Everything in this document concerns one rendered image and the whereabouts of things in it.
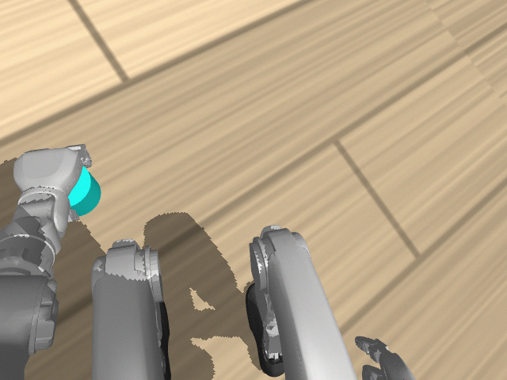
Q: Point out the right robot hand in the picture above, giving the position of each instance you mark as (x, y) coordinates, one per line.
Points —
(391, 364)

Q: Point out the tin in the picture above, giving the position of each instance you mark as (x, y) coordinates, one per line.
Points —
(86, 194)

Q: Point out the left robot hand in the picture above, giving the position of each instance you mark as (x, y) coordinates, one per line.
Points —
(58, 168)

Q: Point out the left robot arm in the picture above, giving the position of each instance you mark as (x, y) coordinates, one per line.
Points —
(28, 304)

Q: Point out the right robot foot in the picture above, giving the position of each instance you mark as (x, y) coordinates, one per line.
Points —
(272, 367)

